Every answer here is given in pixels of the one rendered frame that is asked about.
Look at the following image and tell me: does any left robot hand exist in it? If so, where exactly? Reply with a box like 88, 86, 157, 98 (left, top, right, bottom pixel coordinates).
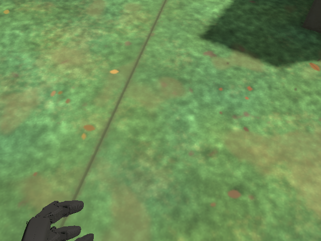
21, 200, 94, 241

